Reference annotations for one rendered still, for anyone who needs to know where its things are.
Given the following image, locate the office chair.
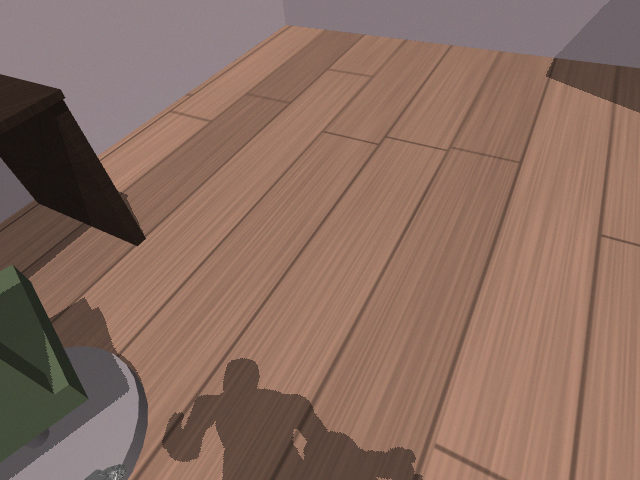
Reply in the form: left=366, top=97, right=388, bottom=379
left=0, top=264, right=148, bottom=480

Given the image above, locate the desk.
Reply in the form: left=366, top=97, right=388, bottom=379
left=0, top=74, right=146, bottom=246

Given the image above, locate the left robot hand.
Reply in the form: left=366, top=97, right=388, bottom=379
left=84, top=464, right=126, bottom=480

